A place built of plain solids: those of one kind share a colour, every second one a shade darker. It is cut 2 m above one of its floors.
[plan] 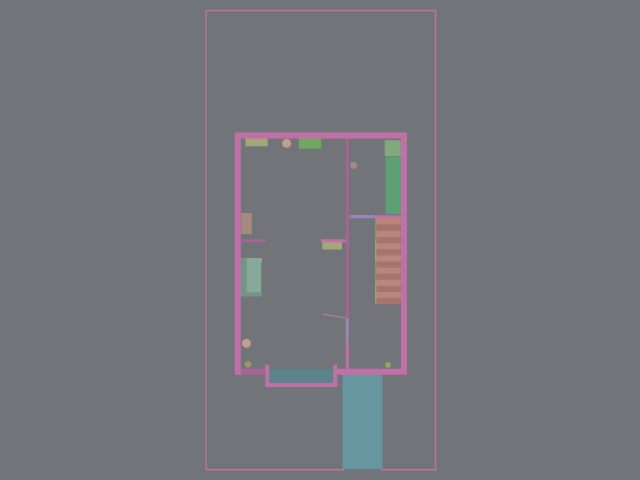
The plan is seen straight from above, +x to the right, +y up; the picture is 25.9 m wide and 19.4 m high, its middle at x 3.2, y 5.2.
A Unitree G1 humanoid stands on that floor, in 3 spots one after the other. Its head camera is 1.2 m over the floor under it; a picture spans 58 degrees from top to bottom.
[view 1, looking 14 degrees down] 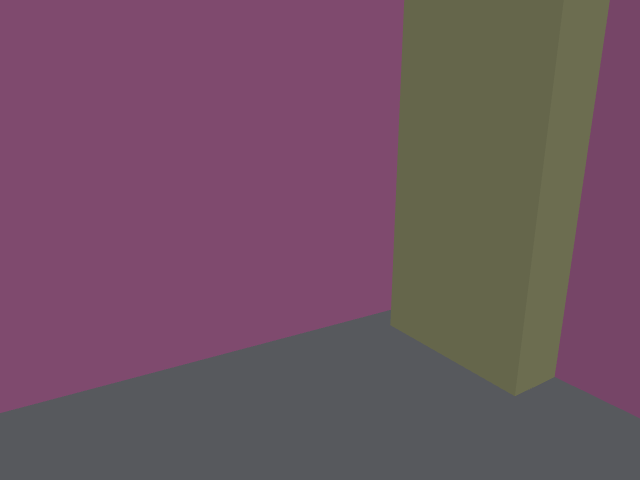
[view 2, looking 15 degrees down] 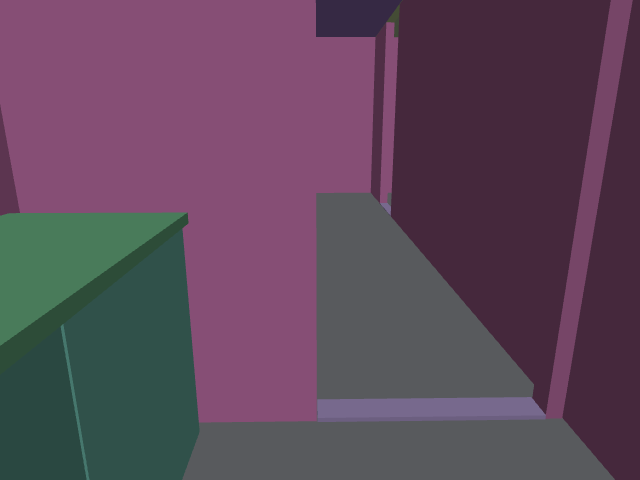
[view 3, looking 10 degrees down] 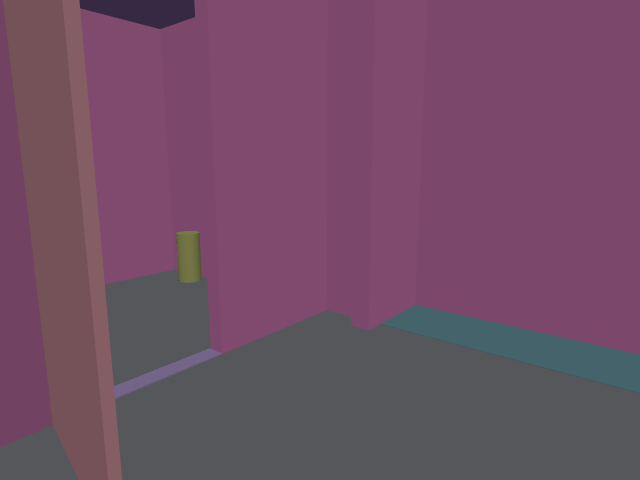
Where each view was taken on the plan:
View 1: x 2.15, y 7.28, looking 149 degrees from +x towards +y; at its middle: wall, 2.59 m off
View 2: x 5.41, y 7.75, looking -91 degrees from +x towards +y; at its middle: ground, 4.64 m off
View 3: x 2.12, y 2.71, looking -51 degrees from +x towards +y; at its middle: wall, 3.43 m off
